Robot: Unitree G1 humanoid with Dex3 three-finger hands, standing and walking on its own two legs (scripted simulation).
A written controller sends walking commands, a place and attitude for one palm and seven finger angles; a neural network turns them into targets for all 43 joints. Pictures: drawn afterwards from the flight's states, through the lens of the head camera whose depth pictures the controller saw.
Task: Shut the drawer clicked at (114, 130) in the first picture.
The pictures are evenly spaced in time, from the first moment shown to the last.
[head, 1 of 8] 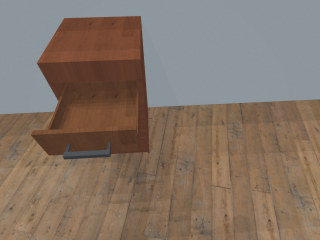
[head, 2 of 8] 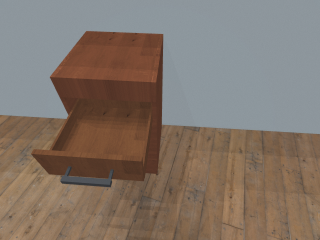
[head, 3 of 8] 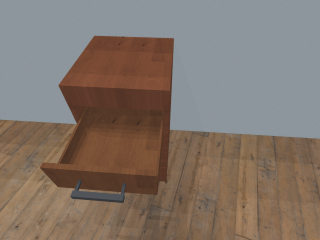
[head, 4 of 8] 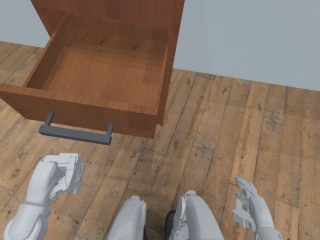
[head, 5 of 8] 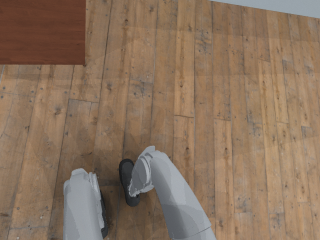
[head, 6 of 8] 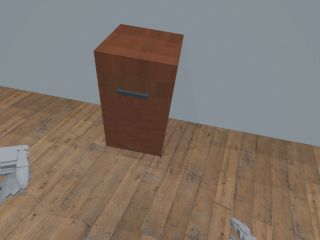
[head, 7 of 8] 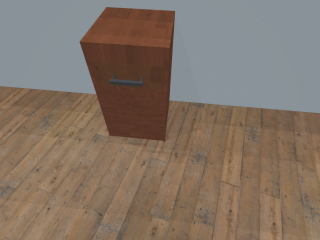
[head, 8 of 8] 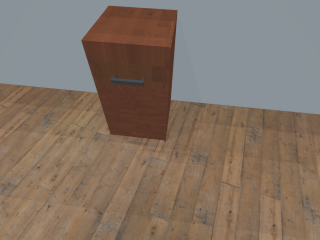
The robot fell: no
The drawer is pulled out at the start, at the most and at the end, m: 0.30 0.30 0.00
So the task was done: yes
